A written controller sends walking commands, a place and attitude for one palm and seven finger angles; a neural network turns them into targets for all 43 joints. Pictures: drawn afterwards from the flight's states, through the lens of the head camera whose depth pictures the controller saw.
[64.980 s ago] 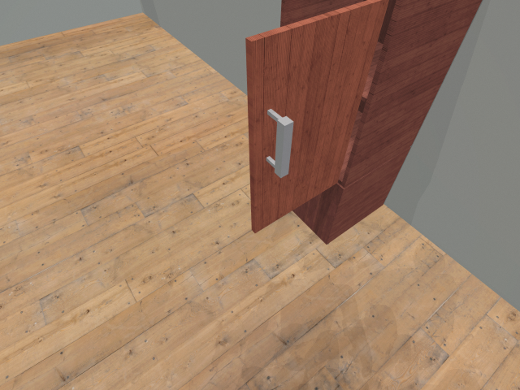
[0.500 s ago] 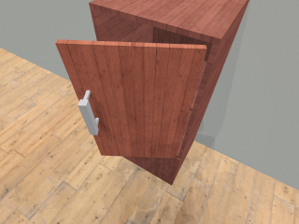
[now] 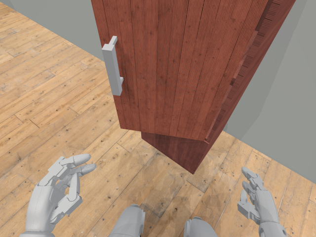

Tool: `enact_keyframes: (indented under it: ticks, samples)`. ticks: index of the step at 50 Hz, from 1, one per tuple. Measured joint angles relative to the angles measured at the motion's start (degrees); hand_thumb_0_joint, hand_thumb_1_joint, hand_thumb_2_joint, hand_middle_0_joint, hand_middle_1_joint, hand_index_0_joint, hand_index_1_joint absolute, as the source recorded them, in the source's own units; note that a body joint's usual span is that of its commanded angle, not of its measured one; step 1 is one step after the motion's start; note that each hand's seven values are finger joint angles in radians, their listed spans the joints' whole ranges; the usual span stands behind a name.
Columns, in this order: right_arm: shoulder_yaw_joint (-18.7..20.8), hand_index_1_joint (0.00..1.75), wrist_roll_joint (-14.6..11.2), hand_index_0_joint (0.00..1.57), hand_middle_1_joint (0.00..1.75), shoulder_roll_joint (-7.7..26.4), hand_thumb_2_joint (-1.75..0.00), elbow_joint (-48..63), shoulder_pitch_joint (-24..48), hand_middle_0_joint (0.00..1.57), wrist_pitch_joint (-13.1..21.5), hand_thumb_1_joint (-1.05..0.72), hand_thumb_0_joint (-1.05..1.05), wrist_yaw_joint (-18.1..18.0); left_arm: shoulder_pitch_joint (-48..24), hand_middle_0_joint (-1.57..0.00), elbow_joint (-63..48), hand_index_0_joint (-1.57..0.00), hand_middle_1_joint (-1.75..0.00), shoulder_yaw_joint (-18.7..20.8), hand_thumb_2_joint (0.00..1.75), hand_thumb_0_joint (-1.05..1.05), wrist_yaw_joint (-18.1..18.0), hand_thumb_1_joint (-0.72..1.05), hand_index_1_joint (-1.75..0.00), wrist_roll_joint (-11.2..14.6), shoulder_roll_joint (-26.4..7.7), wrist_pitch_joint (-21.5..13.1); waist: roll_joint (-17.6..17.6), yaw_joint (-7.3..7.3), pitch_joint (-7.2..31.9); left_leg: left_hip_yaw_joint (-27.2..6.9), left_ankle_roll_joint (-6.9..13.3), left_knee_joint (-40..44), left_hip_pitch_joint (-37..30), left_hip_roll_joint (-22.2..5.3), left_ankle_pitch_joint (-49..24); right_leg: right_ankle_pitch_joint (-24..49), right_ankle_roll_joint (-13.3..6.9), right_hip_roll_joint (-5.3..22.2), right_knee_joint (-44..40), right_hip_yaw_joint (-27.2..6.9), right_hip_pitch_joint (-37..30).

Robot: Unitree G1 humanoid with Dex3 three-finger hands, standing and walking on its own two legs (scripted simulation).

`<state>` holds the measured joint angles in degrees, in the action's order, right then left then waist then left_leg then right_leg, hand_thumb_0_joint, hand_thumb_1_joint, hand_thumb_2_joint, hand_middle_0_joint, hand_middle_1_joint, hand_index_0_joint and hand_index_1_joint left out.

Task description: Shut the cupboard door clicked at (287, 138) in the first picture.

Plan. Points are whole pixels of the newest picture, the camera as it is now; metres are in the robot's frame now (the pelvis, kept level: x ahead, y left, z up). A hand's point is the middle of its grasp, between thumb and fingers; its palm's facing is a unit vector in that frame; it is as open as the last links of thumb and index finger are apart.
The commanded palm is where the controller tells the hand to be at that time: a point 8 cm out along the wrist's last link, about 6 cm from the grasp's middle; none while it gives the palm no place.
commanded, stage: raise the hand and make a fist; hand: left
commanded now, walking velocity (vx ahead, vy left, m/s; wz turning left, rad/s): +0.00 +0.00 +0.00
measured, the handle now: (115, 67) +0.51 +0.19 +0.12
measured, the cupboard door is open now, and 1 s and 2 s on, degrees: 28 28 28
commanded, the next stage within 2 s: bring the fist close to the handle in 1.38 s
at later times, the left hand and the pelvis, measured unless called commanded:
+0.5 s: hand (90, 169) +0.23 +0.18 +0.09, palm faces -0.09 -1.00 -0.03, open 3.4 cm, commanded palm +0.21 +0.24 +0.10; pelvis +0.02 +0.02 +0.02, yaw -1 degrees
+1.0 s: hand (80, 140) +0.27 +0.19 +0.14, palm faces +0.01 -1.00 -0.07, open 3.1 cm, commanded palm +0.24 +0.24 +0.13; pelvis +0.04 +0.00 +0.05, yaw +0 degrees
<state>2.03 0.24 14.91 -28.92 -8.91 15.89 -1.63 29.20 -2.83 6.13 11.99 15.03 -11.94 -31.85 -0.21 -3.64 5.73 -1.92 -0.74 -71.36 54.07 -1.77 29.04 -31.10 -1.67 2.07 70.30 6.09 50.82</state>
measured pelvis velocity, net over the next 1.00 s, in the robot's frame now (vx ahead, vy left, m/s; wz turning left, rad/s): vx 0.04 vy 0.00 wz -0.01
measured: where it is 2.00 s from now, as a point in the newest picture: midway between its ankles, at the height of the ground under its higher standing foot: outside the picture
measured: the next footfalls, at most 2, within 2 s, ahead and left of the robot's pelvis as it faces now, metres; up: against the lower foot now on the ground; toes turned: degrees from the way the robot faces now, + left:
none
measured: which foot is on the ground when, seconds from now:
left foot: down 0.00-1.00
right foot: down 0.00-1.00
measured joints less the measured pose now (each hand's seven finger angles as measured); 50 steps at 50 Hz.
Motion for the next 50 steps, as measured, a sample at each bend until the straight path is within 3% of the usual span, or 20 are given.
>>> enact_keyframes:
  ticks: [2,4,6,8,10,12,14,17,19,21,23,26,29,35,38,43,46,50]
  samples:
    - [-1.5,0.3,-0.1,0.2,0.3,-0.6,-0.9,-0.5,0.3,0.19,0.0,-0.9,0.02,-0.5,-2.7,-0.56,-3.8,-0.55,-0.69,-0.8,0.9,0.02,0.4,0.9,-0.69,0.5,-0.1,-1.1,1.4,-0.18,0.0,-0.7,0.1,-1.5,1.5,0.0,0.2,0.0,0.1,0.0,0.8,0.7,0.9]
    - [-3.0,0.3,-0.5,0.2,0.3,-1.6,-0.9,-0.9,0.2,0.2,-0.6,-0.9,0.02,-0.9,-6.4,-0.59,-5.3,-0.59,-0.73,-2.0,0.9,0.02,2.0,0.9,-0.73,0.4,-0.1,0.6,2.4,0.24,0.2,-0.9,0.3,-2.2,2.5,0.0,0.1,0.2,0.3,-0.1,1.1,0.8,1.7]
    - [-4.2,0.3,-1.3,0.2,0.3,-2.9,-0.9,-0.8,-0.5,0.2,-1.8,-0.9,0.02,-1.2,-9.7,-0.63,-4.7,-0.62,-0.77,-3.2,0.9,0.01,3.9,0.9,-0.77,-0.3,-0.2,5.5,2.9,1.05,0.2,-0.5,0.5,-1.6,2.5,0.0,-0.2,0.7,0.5,-0.2,0.6,0.3,1.9]
    - [-4.9,0.3,-2.0,0.2,0.3,-4.1,-0.9,-0.4,-1.9,0.2,-3.5,-0.9,0.02,-1.4,-11.3,-0.67,-3.0,-0.66,-0.81,-4.0,0.9,0.01,5.1,0.9,-0.81,-0.9,-0.4,12.8,3.1,2.04,0.0,0.4,0.8,0.0,1.3,-0.1,-0.8,1.4,0.8,-0.3,-0.8,-0.6,1.2]
    - [-5.2,0.3,-2.3,0.2,0.3,-4.9,-0.9,0.3,-4.0,0.2,-5.2,-0.9,0.02,-1.7,-10.4,-0.7,-2.1,-0.7,-0.85,-3.8,0.9,0.01,4.3,0.9,-0.85,-0.8,-0.5,19.7,2.9,3.07,0.0,1.5,1.0,2.4,-0.7,-0.1,-1.4,2.2,1.1,-0.3,-2.8,-1.6,-0.2]
    - [-4.9,0.3,-2.2,0.2,0.3,-5.2,-0.9,0.6,-6.2,0.2,-6.0,-0.9,0.02,-2.0,-7.7,-0.74,-2.7,-0.74,-0.89,-2.6,0.9,0.01,1.6,0.9,-0.89,-0.2,-0.4,23.0,2.5,3.69,0.1,2.3,1.2,4.7,-2.9,-0.3,-1.8,2.8,1.3,-0.6,-4.9,-2.4,-2.0]
    - [-4.3,0.3,-1.9,0.2,0.3,-4.9,-0.9,0.4,-8.3,0.2,-5.9,-0.9,0.02,-2.2,-4.6,-0.78,-4.3,-0.77,-0.93,-0.8,0.9,0.02,-2.0,0.9,-0.93,0.3,-0.3,21.9,2.1,3.77,0.4,2.7,1.3,6.3,-4.6,-0.5,-1.9,3.2,1.4,-0.8,-6.6,-2.7,-3.6]
    - [-3.3,0.3,-1.0,0.2,0.3,-3.5,-0.9,-0.5,-10.3,0.2,-4.8,-0.9,0.02,-1.8,-1.8,-0.83,-6.6,-0.82,-0.99,2.0,0.9,0.02,-5.6,0.9,-0.99,0.0,-0.7,15.0,1.7,3.52,1.1,2.3,1.3,6.7,-5.2,-0.3,-1.6,3.0,1.5,-0.6,-7.4,-2.3,-4.5]
    - [-2.8,0.3,-0.7,0.2,0.3,-2.0,-0.9,-1.3,-10.3,0.2,-4.0,-0.9,0.02,-1.4,-1.8,-0.87,-7.3,-0.86,-1.03,2.7,0.9,0.02,-5.7,0.9,-1.03,-0.2,-1.0,10.3,1.8,3.39,1.2,1.7,1.4,5.8,-4.4,0.0,-1.2,2.5,1.5,-0.4,-6.9,-1.7,-4.3]
    - [-2.5,0.3,-0.8,0.2,0.3,-0.4,-0.9,-1.7,-9.5,0.2,-3.5,-0.9,0.02,-1.2,-2.8,-0.9,-7.2,-0.9,-1.07,1.9,0.9,0.02,-4.0,0.91,-1.07,-0.2,-1.0,8.1,2.2,3.41,0.9,1.1,1.5,4.8,-3.7,0.2,-0.8,2.0,1.6,-0.2,-6.2,-1.1,-4.0]
    - [-2.2,0.3,-1.2,0.2,0.3,0.5,-0.9,-1.6,-8.4,0.2,-3.3,-0.9,0.02,-1.3,-3.8,-0.94,-6.4,-0.93,-1.11,-0.1,0.9,0.01,-1.3,0.91,-1.11,-0.3,-0.8,8.8,2.6,3.53,0.4,1.0,1.6,4.5,-3.5,0.4,-0.6,1.8,1.8,0.0,-6.0,-1.0,-3.9]
    - [-1.9,0.3,-1.7,0.2,0.3,0.5,-0.9,-0.4,-6.9,0.2,-3.4,-0.9,0.02,-1.8,-4.4,-1.0,-5.3,-0.99,-1.17,-2.7,0.9,0.01,1.6,0.91,-1.17,-1.1,-1.3,13.4,2.3,3.81,0.1,1.6,1.8,5.5,-4.4,0.4,-0.7,2.0,2.0,0.0,-6.8,-1.6,-4.4]
    - [-2.0,0.3,-1.7,0.2,0.3,-0.7,-0.9,1.2,-6.1,0.2,-4.0,-0.9,0.02,-2.4,-3.6,-1.05,-5.9,-1.05,-1.23,-2.3,0.9,0.01,0.9,0.9,-1.23,-0.9,-2.5,16.5,1.7,3.9,0.2,2.1,1.6,7.5,-6.5,0.1,-1.0,2.4,1.8,-0.3,-8.4,-2.1,-6.1]
    - [-3.1,0.3,-1.1,0.2,0.3,-2.0,-0.9,2.5,-6.0,0.2,-4.5,-0.9,0.02,-1.6,-3.7,-1.17,-8.3,-1.16,-1.35,3.3,0.9,0.02,-3.2,0.9,-1.35,1.3,-2.1,13.2,1.7,2.88,1.3,1.3,1.0,9.7,-9.4,0.0,-1.0,2.3,1.4,-0.6,-10.9,-1.3,-9.4]
    - [-3.8,0.3,-1.3,0.2,0.3,-1.5,-0.9,2.3,-5.6,0.2,-4.9,-0.9,0.02,-1.1,-5.2,-1.21,-6.7,-1.21,-1.4,3.1,0.9,0.01,-0.9,0.9,-1.41,1.3,-1.5,13.0,2.4,2.46,1.4,0.7,0.9,9.7,-9.8,0.1,-0.8,2.0,1.3,-0.5,-11.3,-0.6,-10.2]
    - [-4.4,0.3,-1.6,0.2,0.3,-1.2,-0.9,2.3,-5.4,0.2,-5.4,-0.9,0.02,-1.5,-6.5,-1.26,-3.8,-1.26,-1.46,-0.2,0.9,0.01,3.9,0.9,-1.46,0.2,-2.3,18.2,2.8,2.44,0.4,0.8,0.7,11.1,-11.3,0.1,-1.1,2.2,1.1,-0.6,-12.4,-0.7,-11.5]
    - [-4.3,0.3,-1.6,0.2,0.3,-1.6,-0.9,2.1,-6.0,0.2,-5.5,-0.9,0.02,-1.9,-6.4,-1.28,-4.3,-1.27,-1.47,0.7,0.9,0.02,3.6,0.9,-1.48,1.1,-3.1,18.7,2.5,2.55,0.1,1.1,0.4,12.4,-12.8,-0.2,-1.5,2.5,0.9,-0.9,-13.3,-1.1,-12.6]
    - [-4.0,0.3,-1.7,0.2,0.3,-1.6,-0.9,0.9,-7.0,0.2,-5.4,-0.9,0.02,-1.9,-7.7,-1.3,-5.3,-1.29,-1.49,4.7,0.9,0.02,1.6,0.9,-1.49,2.9,-3.4,15.7,2.4,2.46,0.2,1.0,0.0,13.6,-14.3,-0.4,-1.8,2.7,0.5,-1.1,-14.2,-1.0,-14.0]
